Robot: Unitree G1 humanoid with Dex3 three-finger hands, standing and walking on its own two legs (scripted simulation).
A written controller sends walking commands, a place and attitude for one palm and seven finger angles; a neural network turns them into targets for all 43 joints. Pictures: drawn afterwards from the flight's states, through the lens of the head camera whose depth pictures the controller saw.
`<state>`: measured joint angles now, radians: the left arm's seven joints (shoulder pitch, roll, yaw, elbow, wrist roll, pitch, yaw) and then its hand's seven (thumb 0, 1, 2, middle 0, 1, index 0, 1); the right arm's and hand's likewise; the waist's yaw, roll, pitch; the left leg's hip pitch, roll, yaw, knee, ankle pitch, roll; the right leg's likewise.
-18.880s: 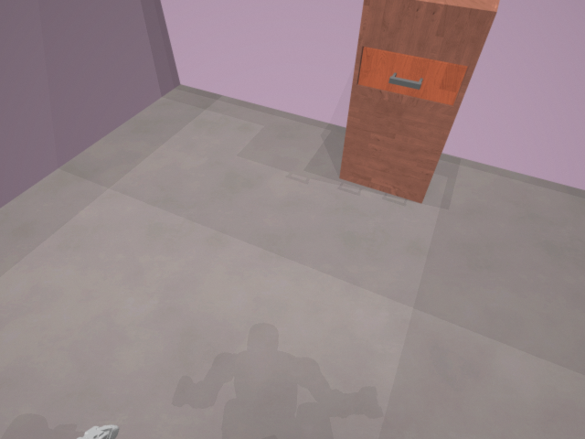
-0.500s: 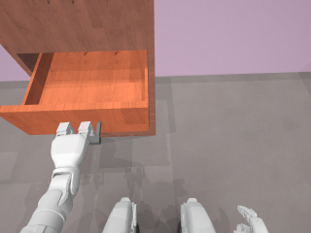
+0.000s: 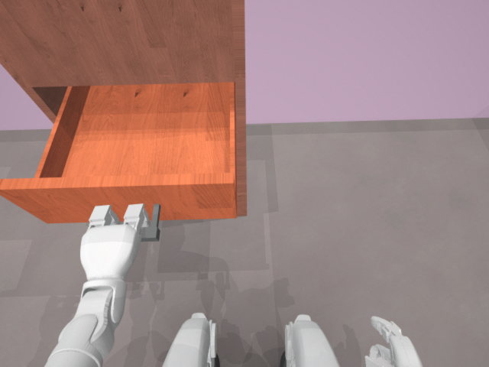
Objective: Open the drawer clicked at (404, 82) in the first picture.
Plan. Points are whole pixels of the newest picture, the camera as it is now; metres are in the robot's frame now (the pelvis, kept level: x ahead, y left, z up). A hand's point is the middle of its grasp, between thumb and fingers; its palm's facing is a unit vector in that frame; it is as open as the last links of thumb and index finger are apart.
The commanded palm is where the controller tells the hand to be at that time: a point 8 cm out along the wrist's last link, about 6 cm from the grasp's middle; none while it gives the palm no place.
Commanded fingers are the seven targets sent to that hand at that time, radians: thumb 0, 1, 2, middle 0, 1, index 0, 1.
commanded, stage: pull the drawer open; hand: left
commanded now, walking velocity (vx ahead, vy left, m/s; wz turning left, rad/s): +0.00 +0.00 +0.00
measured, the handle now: (126, 223) +0.35 +0.23 -0.04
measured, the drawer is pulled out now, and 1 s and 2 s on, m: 0.22 0.28 0.30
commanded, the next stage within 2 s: open the thumb to release the handle in 1.46 s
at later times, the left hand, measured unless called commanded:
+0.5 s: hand (123, 267) +0.28 +0.23 -0.07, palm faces -0.04 -0.03 -1.00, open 5.1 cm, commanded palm +0.24 +0.24 -0.03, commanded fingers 0.00 0.90 0.90 -0.40 -1.35 -0.40 -1.35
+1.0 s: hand (121, 283) +0.25 +0.23 -0.07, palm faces -0.04 -0.04 -1.00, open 5.2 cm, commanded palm +0.22 +0.23 -0.03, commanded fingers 0.00 0.90 0.90 -0.40 -1.35 -0.40 -1.35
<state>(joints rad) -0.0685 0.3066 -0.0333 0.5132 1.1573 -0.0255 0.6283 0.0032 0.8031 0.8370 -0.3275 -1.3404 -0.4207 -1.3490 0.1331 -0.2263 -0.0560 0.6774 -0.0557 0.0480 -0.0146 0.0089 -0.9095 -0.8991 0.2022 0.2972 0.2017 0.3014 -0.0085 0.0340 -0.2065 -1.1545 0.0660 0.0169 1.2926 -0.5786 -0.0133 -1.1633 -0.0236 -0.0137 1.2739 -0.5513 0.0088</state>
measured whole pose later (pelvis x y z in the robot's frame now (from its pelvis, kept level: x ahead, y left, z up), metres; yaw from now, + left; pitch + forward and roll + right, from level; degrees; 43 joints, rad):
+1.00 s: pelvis +0.00 +0.00 +0.00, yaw +0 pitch +25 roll +0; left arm 0.16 0.28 -0.05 0.34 1.16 -0.01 0.66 0.01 0.80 0.84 -0.32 -1.33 -0.42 -1.35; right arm 0.09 -0.22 -0.05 0.65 -0.07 0.04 -0.01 0.01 -0.91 -0.90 0.20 0.30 0.20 0.30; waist 0.01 0.03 -0.21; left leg -1.14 0.07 0.02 1.30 -0.60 -0.02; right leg -1.15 -0.02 -0.01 1.30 -0.57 0.00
